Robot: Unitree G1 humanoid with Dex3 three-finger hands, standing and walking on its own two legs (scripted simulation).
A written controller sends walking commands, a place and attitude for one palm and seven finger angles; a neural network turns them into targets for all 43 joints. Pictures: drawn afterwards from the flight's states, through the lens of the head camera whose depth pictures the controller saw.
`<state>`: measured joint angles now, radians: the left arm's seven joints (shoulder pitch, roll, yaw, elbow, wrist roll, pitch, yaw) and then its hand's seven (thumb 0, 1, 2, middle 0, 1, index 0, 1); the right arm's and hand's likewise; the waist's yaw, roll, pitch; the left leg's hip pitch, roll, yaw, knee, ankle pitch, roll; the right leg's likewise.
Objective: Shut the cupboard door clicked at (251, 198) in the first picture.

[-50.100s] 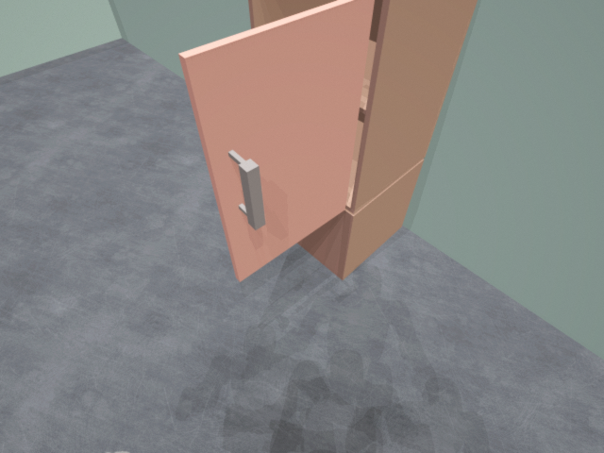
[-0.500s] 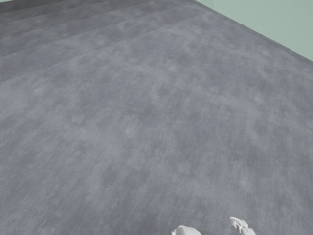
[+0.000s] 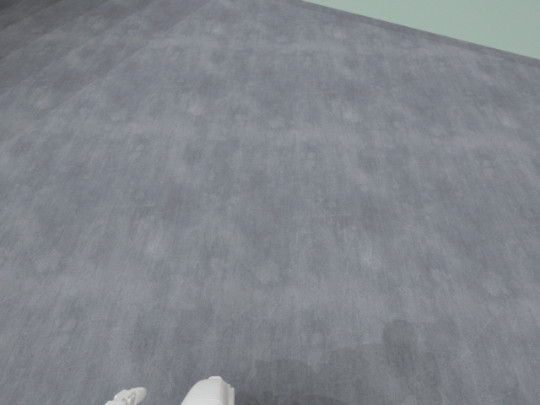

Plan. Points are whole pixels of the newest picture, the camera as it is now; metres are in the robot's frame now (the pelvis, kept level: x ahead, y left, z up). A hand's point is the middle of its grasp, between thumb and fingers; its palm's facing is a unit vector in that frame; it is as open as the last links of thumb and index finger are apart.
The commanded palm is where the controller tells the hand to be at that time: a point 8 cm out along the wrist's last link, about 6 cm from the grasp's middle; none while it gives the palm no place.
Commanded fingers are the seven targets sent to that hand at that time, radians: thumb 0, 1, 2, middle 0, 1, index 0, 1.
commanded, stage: turn to face it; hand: left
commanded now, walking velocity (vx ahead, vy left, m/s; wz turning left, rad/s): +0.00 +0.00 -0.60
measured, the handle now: out of the picture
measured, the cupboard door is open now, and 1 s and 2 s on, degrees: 29 29 29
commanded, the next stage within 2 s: none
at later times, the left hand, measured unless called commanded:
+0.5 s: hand (187, 361) +0.20 +0.16 -0.16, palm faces -0.32 -0.91 -0.27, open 7.4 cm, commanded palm none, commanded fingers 0.00 0.90 0.90 -0.20 -0.30 -0.20 -0.30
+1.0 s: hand (202, 333) +0.25 +0.14 -0.17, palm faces -0.54 -0.82 -0.19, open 7.4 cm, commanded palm none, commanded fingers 0.00 0.90 0.90 -0.20 -0.30 -0.20 -0.30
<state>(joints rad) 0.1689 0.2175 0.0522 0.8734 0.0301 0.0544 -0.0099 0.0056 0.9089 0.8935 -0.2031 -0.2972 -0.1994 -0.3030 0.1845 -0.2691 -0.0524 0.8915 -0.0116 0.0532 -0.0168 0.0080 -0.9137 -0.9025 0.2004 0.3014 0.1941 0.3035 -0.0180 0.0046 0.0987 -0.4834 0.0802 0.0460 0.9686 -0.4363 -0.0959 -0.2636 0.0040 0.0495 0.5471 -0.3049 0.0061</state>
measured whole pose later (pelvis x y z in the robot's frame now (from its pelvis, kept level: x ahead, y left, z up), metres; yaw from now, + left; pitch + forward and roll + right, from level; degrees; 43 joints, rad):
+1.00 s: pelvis +0.06 +0.01 +0.01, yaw -36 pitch +1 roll -3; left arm 0.17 0.28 0.09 0.90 0.02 0.09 -0.03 0.01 0.91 0.89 -0.20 -0.30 -0.20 -0.30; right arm 0.17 -0.20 0.00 0.83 -0.03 0.01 -0.03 0.00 -0.91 -0.90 0.21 0.30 0.20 0.30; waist 0.02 -0.05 0.10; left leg -0.28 0.09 0.12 0.55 -0.29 0.01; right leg -0.48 0.02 0.00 1.14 -0.50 0.05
